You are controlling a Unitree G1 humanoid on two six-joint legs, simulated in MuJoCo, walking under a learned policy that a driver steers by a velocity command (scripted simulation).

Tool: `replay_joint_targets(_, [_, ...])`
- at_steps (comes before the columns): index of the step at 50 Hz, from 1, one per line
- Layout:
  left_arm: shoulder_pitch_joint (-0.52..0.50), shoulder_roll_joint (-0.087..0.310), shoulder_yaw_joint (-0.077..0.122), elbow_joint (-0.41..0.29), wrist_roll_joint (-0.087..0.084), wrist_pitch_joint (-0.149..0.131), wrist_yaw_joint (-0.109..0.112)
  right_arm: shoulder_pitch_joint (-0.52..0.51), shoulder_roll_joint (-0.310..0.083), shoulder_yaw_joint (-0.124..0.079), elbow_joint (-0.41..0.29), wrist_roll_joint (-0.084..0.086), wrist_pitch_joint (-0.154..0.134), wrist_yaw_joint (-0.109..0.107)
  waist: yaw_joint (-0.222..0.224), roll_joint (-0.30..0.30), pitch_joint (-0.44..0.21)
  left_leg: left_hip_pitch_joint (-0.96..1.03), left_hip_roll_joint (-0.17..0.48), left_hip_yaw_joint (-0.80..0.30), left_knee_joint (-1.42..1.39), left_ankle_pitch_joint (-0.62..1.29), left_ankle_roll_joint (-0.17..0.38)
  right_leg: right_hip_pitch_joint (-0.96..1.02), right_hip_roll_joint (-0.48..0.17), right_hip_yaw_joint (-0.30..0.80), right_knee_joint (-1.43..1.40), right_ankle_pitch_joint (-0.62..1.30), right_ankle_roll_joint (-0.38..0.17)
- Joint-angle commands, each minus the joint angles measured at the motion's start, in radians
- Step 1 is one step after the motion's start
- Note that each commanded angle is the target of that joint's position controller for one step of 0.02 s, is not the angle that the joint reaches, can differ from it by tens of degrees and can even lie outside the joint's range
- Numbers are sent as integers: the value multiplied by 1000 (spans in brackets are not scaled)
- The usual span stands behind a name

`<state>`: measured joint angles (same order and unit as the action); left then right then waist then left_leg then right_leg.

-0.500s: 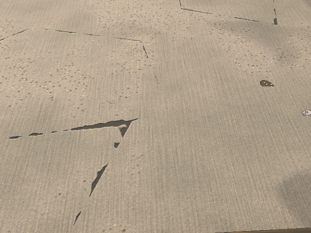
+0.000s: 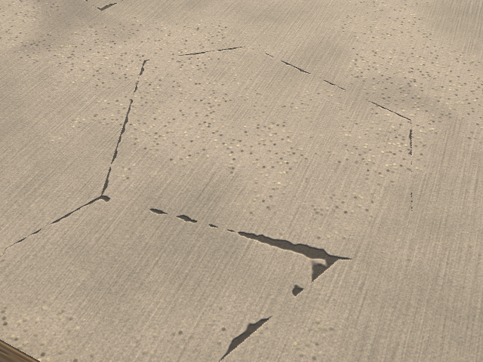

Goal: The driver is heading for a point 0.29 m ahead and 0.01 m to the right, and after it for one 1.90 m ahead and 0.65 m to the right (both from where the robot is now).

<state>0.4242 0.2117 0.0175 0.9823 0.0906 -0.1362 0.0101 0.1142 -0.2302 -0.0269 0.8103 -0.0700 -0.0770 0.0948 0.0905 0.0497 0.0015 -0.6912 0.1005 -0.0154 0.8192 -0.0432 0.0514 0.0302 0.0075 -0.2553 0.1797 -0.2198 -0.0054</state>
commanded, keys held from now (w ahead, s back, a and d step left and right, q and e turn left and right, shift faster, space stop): w+q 0.08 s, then w+e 0.92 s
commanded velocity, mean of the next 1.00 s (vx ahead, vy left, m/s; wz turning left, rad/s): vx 0.50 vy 0.00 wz -0.22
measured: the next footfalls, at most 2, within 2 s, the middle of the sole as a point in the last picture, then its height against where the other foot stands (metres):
left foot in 0.16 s outside the picture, level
right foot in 0.64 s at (285, 357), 0.11 m lower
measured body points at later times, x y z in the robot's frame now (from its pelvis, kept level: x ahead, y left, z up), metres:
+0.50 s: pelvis +0.30 +0.06 -0.04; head +0.31 +0.06 +0.41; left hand +0.50 +0.27 -0.14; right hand +0.24 -0.17 -0.18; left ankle +0.17 +0.15 -0.74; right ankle +0.48 -0.07 -0.74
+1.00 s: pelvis +0.60 +0.05 -0.13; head +0.63 +0.05 +0.32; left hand +0.76 +0.28 -0.25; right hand +0.73 -0.25 -0.20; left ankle +0.78 +0.14 -0.84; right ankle +0.53 -0.04 -0.86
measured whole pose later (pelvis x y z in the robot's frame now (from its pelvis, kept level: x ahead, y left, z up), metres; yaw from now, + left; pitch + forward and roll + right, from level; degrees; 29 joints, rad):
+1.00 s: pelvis +0.60 +0.05 -0.13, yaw -19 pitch +4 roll -2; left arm 0.28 0.24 0.08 0.78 -0.03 -0.03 0.02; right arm 0.07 -0.24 -0.06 0.69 0.01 -0.10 -0.02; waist 0.06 0.01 -0.04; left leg -0.58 0.04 -0.11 0.57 -0.07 -0.06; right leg -0.27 0.14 0.16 0.54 -0.34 -0.06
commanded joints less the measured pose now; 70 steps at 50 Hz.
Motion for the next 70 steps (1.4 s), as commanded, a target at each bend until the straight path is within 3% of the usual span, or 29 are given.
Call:
replay_joint_targets(1, [-114, 126, 21, -76, 16, -28, -21, 82, -53, -9, -45, -6, 5, 0, -111, -107, 52, 66, 24, -61, 49, 77, 25, -93, -321, 62, -28, 463, -213])
replay_joint_targets(5, [-65, 181, 40, -76, 15, -18, -4, 15, -89, -27, -90, -10, -11, -11, -83, -117, 64, 151, -44, 44, 28, -122, 45, -16, -308, 2, 100, 598, -171])
replay_joint_targets(8, [-23, 258, 64, -47, -3, 16, -36, 153, -171, -77, -60, 30, -46, -43, -165, -118, 4, 552, -178, 135, -211, -60, 85, -124, -263, -25, 438, 742, -139])
replay_joint_targets(9, [107, 128, 31, -44, 34, 15, -61, 335, -232, -100, -9, 28, -53, -75, -163, 36, -217, 1003, -71, -35, -96, 170, 245, -404, -186, -20, 769, 431, -62])
replay_joint_targets(10, [119, 21, -7, -77, 41, 0, -105, 545, -237, -86, 39, 7, -47, -93, -217, 140, -414, 1307, 188, -518, -313, 115, 438, -681, -4, 113, 1021, -431, -12])
replay_joint_targets(11, [-228, 69, 9, -178, -39, -9, -125, 628, -197, -89, 84, -19, -64, -97, -355, 41, -118, 1147, 202, -577, -470, 5, 331, -934, 8, 290, 1111, -401, -61])
replay_joint_targets(12, [-318, 82, 19, -210, -55, -14, -106, 525, -191, -89, 93, 6, -75, -94, -291, 42, 28, 929, 222, -482, -495, -55, 280, -959, -69, 315, 1112, -301, -82])
replay_joint_targets(13, [-282, 133, 37, -197, -38, -8, -78, 431, -123, -66, 83, 32, -70, -85, -221, 23, 19, 754, 222, -404, -493, -51, 273, -836, -123, 315, 1126, -263, -87])
replay_joint_targets(16, [-158, 4, 4, -153, 22, 31, -68, 251, 35, 6, 38, 7, -37, -87, -70, -30, 60, 386, 164, -185, -546, -123, 189, -641, -163, 372, 983, -6, -128])
replay_joint_targets(20, [-245, 35, 11, -183, -3, 30, -95, 209, -40, 14, 9, -32, -66, -120, -90, -8, -5, 274, 17, 86, -473, -153, 124, -500, -95, 276, 563, 592, -95])
replay_joint_targets(22, [-303, 44, 7, -209, -16, 38, -94, 345, -32, 26, 73, -42, -58, -99, -120, -6, 59, 293, 85, 46, -447, -180, 148, -520, -104, 286, 505, 649, -68])
replay_joint_targets(23, [-409, 102, 33, -254, -168, 50, -76, 265, -154, -36, 64, 133, -55, -133, -113, -4, 107, 247, 75, 38, -396, -93, 109, -525, -45, 326, 422, 643, -69])
replay_joint_targets(24, [-453, 102, 28, -273, -172, 55, -77, 305, -158, -32, 77, 143, -51, -146, -131, -27, 88, 317, 91, 56, -340, -83, 94, -544, -33, 313, 392, 662, -65])
replay_joint_targets(28, [-544, 29, 10, -293, -127, 78, -119, 410, -82, -38, 105, 93, -19, -156, -200, -52, 95, 524, 136, 55, -129, -99, 67, -657, -56, 277, 279, 620, -73])
replay_joint_targets(30, [-442, 63, 29, -261, -118, 80, -122, 384, -116, -54, 88, 88, 1, -151, -145, -52, 60, 551, 150, 66, 36, 162, 62, -551, -24, 214, 260, 434, -94])
replay_joint_targets(32, [-107, 166, 91, -165, -104, 85, -93, 337, -132, -66, 74, 86, -17, -127, 32, -137, -112, 315, 37, 154, 571, 242, 6, -21, 10, 185, 251, 579, -185])
replay_joint_targets(33, [-62, 258, 97, -158, -98, 80, -80, 455, -10, -36, 45, 61, -49, -102, -34, -348, -224, -188, -69, 122, 1072, -721, -54, 403, -215, 484, 554, 1019, -350])
replay_joint_targets(34, [43, 252, 94, -179, -119, 84, -74, 456, -116, -34, -11, 88, -83, -78, 31, -257, -504, -232, -72, -89, 1067, -709, -40, 519, -345, 787, 453, 628, -499])
replay_joint_targets(35, [70, 301, 110, -159, -112, 99, -55, 319, -99, -30, -91, 144, -96, -74, 35, -241, -444, -412, -78, -93, 1051, -581, -54, 477, -399, 990, 209, 14, -505])
replay_joint_targets(36, [-119, 199, 81, -205, -102, 100, -37, 191, -136, -45, -99, 124, -87, -102, -12, -26, -269, -436, -17, -95, 794, -330, -28, 242, -359, 933, 102, -226, -383])
replay_joint_targets(40, [-378, 158, 63, -282, -83, 69, -26, 224, -121, -63, -83, 44, -8, -155, -186, -18, -36, 3, 48, -91, 385, -223, -131, -506, -188, 683, 68, 125, -334])
replay_joint_targets(45, [-221, 185, 91, -254, -117, 82, 10, 10, -47, -41, -153, 63, -29, -134, -78, -90, -91, 231, -61, -27, -116, 109, -146, -505, -65, 517, 138, 198, -261])
replay_joint_targets(50, [-145, 148, 91, -263, -122, 106, 10, -7, -119, -71, -180, 83, -48, -107, -93, -137, -90, 329, -103, -55, -318, -61, -81, -345, -85, 681, 271, -53, -202])
replay_joint_targets(52, [-171, 47, 61, -288, -110, 94, 1, 213, -193, -100, -146, 66, -55, -119, -194, -43, -199, 686, 96, -212, -339, -118, 17, -526, 18, 549, 612, -175, -114])
replay_joint_targets(53, [-79, 27, 49, -332, -132, 80, -2, 321, -285, -123, -115, 45, -48, -116, -159, 304, -301, 937, 323, -667, -449, -360, 178, -821, 120, 414, 914, -390, -65])
replay_joint_targets(54, [-99, 127, 66, -317, -130, 74, -2, 315, -221, -113, -132, 61, -47, -116, -185, 223, -265, 944, 338, -785, -496, -570, 189, -957, 41, 420, 1072, -352, -46])
replay_joint_targets(56, [-223, 160, 82, -330, -113, 92, -1, 228, -156, -90, -152, 54, -28, -125, -188, 59, -104, 761, 248, -518, -501, -429, 125, -976, -20, 384, 1141, -172, -28])
replay_joint_targets(59, [-220, 128, 90, -339, -118, 108, -11, 136, -103, -72, -146, 53, -22, -121, -115, 79, -21, 542, 161, -272, -578, -205, 97, -843, -77, 361, 1036, -82, -17])
replay_joint_targets(70, [-434, 73, 73, -386, -112, 109, -49, 197, -182, -107, -55, 74, -18, -124, -162, 32, 26, 639, 170, 81, -627, 39, 84, -771, -82, 276, 583, 232, -5])
Keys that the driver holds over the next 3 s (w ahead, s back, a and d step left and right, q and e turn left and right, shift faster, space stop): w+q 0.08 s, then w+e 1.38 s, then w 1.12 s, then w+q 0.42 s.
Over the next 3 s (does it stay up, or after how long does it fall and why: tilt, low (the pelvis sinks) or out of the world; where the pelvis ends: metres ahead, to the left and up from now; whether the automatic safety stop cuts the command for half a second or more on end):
stays up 1.44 -0.60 -0.11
